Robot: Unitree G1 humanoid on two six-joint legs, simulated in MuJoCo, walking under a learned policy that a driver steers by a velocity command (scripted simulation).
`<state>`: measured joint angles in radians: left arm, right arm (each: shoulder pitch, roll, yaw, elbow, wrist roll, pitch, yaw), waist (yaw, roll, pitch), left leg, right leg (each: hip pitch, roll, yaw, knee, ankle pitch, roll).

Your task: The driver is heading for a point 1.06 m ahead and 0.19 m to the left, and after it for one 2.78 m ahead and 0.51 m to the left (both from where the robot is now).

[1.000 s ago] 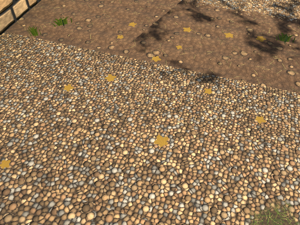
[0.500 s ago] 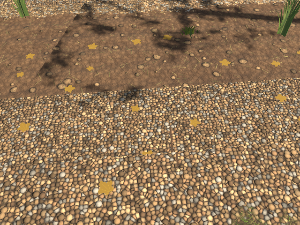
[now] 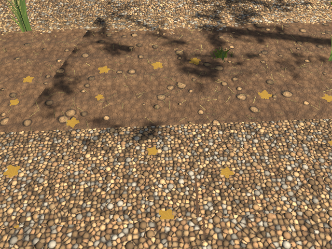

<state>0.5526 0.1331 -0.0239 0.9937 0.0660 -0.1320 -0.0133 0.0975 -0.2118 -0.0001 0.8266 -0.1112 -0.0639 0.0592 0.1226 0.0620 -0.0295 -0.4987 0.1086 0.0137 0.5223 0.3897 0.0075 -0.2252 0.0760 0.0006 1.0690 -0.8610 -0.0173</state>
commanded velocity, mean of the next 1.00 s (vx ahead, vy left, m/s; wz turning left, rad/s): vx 0.50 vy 0.00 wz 0.16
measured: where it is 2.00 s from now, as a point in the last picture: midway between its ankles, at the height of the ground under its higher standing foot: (154, 173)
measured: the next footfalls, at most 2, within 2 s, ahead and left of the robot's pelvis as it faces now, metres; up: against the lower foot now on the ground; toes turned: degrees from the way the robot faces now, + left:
left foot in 0.06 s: +0.17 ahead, +0.13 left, -0.19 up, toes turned +6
right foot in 0.52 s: +0.52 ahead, -0.09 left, -0.19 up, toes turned -1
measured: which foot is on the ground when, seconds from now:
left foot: up 0.00-0.04, down 0.06-0.54, up 0.56-1.00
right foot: down 0.00-0.08, up 0.10-0.50, down 0.52-1.00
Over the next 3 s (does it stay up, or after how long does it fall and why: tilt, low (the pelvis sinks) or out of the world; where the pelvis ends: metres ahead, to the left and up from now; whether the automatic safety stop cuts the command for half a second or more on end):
stays up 1.57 0.31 -0.29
